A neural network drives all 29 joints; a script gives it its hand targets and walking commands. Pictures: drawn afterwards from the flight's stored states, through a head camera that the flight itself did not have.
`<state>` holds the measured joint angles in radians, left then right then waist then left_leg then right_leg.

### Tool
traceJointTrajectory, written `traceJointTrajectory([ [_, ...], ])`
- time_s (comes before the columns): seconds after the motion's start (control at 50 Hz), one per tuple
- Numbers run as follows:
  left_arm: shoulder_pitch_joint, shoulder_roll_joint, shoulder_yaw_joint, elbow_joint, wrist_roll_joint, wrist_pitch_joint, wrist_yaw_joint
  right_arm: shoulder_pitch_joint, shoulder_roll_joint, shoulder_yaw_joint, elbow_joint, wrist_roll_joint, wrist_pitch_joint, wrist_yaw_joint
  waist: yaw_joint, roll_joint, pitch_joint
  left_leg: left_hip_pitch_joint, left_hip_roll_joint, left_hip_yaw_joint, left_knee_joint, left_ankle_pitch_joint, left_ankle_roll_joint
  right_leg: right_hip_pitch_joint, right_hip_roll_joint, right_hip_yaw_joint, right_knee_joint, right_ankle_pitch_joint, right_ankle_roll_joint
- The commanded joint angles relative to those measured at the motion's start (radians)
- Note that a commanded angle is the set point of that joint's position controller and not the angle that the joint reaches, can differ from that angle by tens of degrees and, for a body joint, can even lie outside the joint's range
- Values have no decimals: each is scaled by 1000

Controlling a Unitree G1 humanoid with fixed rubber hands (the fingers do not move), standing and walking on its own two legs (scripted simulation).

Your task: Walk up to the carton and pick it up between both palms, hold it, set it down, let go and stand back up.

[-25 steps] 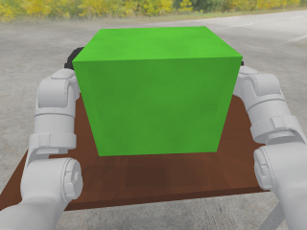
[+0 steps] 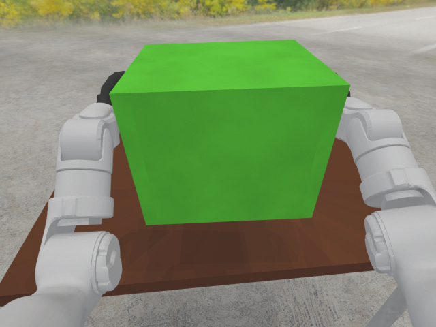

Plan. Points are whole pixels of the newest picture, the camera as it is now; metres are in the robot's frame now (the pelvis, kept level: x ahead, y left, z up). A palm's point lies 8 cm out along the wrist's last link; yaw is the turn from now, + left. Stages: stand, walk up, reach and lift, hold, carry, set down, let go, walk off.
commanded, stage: hold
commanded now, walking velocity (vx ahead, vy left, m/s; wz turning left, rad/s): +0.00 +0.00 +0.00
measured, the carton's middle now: (224, 126) +0.40 +0.00 +0.25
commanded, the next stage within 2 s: set down in 0.14 s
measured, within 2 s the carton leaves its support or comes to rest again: neither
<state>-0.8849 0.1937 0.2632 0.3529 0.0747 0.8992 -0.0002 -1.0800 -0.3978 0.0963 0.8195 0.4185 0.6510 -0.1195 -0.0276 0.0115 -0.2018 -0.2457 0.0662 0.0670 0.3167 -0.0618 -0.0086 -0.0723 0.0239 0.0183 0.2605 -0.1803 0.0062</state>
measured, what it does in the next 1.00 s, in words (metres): stands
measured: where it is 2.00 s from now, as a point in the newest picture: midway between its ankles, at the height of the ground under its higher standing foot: outside the picture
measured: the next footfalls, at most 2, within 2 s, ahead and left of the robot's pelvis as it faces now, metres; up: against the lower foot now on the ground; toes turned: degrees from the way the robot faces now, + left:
none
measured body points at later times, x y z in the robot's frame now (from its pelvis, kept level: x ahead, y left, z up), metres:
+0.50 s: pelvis +0.01 +0.00 +0.00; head -0.07 +0.03 +0.44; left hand +0.40 +0.22 +0.32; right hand +0.41 -0.17 +0.32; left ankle +0.07 +0.12 -0.75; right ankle -0.03 -0.13 -0.75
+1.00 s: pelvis +0.00 +0.01 +0.00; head -0.04 +0.04 +0.45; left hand +0.42 +0.21 +0.26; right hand +0.41 -0.18 +0.24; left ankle +0.07 +0.12 -0.75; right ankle -0.03 -0.13 -0.75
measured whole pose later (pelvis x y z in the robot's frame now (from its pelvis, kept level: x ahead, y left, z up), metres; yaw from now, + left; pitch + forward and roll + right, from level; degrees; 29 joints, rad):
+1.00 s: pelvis +0.00 +0.01 +0.00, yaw +0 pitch -4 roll -1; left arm -0.91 0.25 0.31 0.52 0.12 0.56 -0.11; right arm -0.86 -0.19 -0.10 0.70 0.19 0.35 -0.15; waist -0.07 -0.06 -0.05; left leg -0.15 0.03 0.07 0.29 -0.07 0.01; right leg 0.01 -0.01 0.02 0.27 -0.20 0.03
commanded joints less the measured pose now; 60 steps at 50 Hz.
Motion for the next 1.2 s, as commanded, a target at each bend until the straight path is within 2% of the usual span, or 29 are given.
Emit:
traceJointTrajectory([
  [0.0,-751,-507,-312,-200,-190,-80,-150,-779,533,60,-344,166,-67,188,-10,38,-368,402,-35,-83,30,124,-9,-212,41,19,-71,97,-2],
  [0.06,-736,-486,-286,-139,-178,-80,-174,-794,564,75,-348,156,-62,169,-10,-21,-338,382,-51,-78,28,105,16,-191,30,28,-75,133,18],
  [0.12,-763,-493,-300,-124,-189,-93,-180,-841,586,74,-370,155,-69,159,-7,-19,-383,365,-55,-80,27,72,23,-183,24,32,-77,108,18],
  [0.14,-825,-449,-266,-147,-204,-122,-196,-885,672,103,-459,147,-87,142,7,-105,-411,320,-79,-72,31,74,58,-113,6,48,-71,161,36],
  [0.16,-820,-440,-266,-124,-191,-136,-206,-874,694,103,-449,142,-86,128,-2,-101,-410,316,-83,-74,28,86,63,-76,7,49,-52,250,45],
  [0.18,-804,-424,-238,-131,-175,-148,-217,-867,712,121,-469,150,-93,118,10,-113,-432,329,-91,-71,37,128,69,-30,5,50,-35,337,58],
  [0.22,-774,-416,-239,-158,-158,-178,-232,-848,697,131,-514,155,-127,99,6,-77,-490,377,-95,-72,54,240,54,31,14,36,-10,486,65],
  [0.24,-760,-387,-207,-129,-134,-186,-242,-829,686,123,-488,140,-131,92,7,-85,-444,371,-98,-67,46,225,57,35,9,36,-14,483,70],
  [0.28,-726,-342,-164,7,-70,-194,-280,-744,625,30,-328,53,-138,92,-36,-70,-230,330,-95,-54,-14,68,64,-38,-10,27,-51,298,53],
  [0.34,-730,-351,-160,20,-34,-208,-317,-700,597,-38,-262,-22,-171,105,-54,-26,-137,342,-77,-41,-47,25,55,-76,-9,16,-83,111,12],
  [0.36,-731,-360,-160,12,-33,-215,-325,-690,600,-51,-259,-40,-183,106,-67,-25,-142,365,-73,-46,-44,39,51,-71,-10,8,-84,112,9],
  [0.42,-716,-384,-209,-17,-38,-232,-331,-680,574,-49,-291,-43,-233,102,-81,49,-203,429,-67,-44,-18,146,19,-57,-2,-11,-74,155,-4],
  [0.46,-675,-370,-189,31,-10,-229,-334,-663,554,-51,-277,-62,-244,100,-83,39,-152,444,-69,-38,-14,155,19,-59,2,-18,-82,146,-2],
  [0.54,-676,-411,-233,-85,-33,-272,-311,-684,581,-6,-423,-59,-319,101,-68,63,-310,519,-69,-37,31,294,-5,-48,19,-44,-58,210,-3],
  [0.56,-660,-430,-258,-96,-48,-281,-303,-689,582,5,-459,-60,-337,101,-81,64,-349,556,-67,-42,49,345,-13,-50,27,-52,-55,240,-3],
  [0.6,-645,-462,-332,-163,-82,-304,-281,-657,570,17,-508,-62,-364,98,-101,120,-394,636,-57,-56,72,419,-43,-78,34,-62,-54,246,-14],
  [0.66,-619,-469,-359,-189,-103,-320,-253,-660,592,62,-589,-50,-388,98,-85,98,-415,647,-58,-62,96,452,-40,-93,41,-67,-54,253,-13],
  [0.68,-607,-458,-346,-174,-98,-324,-250,-655,594,72,-592,-56,-391,97,-81,75,-413,630,-60,-58,88,415,-31,-90,37,-65,-59,231,-10],
  [0.76,-650,-450,-352,-149,-95,-346,-240,-637,623,49,-545,-91,-389,105,-77,82,-353,562,-61,-48,46,266,-18,-115,21,-54,-57,144,-5],
  [0.82,-700,-443,-317,-78,-83,-373,-249,-673,689,52,-515,-132,-395,111,-48,27,-340,494,-74,-28,15,142,17,-99,4,-45,-50,119,12],
  [0.88,-706,-450,-304,-29,-80,-396,-255,-706,753,94,-541,-135,-410,103,-14,-6,-390,494,-80,-24,25,180,38,-44,4,-35,-32,218,23],
  [0.92,-691,-444,-287,2,-62,-407,-265,-680,752,90,-502,-139,-411,94,-15,3,-382,484,-86,-18,28,204,36,-21,2,-30,-27,252,25],
  [0.96,-672,-428,-257,58,-48,-411,-275,-669,760,88,-492,-148,-411,82,-12,-25,-363,466,-94,-7,30,207,46,5,2,-22,-32,279,31],
  [1.0,-641,-391,-187,146,1,-403,-299,-611,742,29,-392,-186,-390,77,-22,-40,-226,402,-94,3,-13,98,60,0,-10,-18,-43,202,32],
  [1.02,-627,-380,-155,173,18,-400,-310,-603,741,21,-391,-198,-391,77,-9,-68,-209,375,-97,12,-29,61,73,16,-15,-16,-42,190,36],
  [1.04,-607,-369,-141,211,44,-395,-320,-558,728,-13,-344,-218,-383,76,-24,-51,-137,354,-95,14,-48,17,72,12,-16,-19,-49,141,30],
  [1.08,-628,-393,-158,169,36,-401,-327,-580,718,-26,-393,-228,-407,79,-27,-37,-182,374,-89,17,-41,70,55,16,-6,-34,-43,149,25],
  [1.1,-643,-422,-189,147,21,-405,-323,-608,706,-29,-421,-228,-427,80,-33,-1,-228,424,-82,11,-24,126,33,-10,1,-44,-46,151,15],
  [1.18,-667,-444,-243,121,-14,-447,-312,-628,726,-14,-480,-232,-474,67,-56,6,-305,515,-81,7,26,226,15,-40,9,-57,-48,199,19],
])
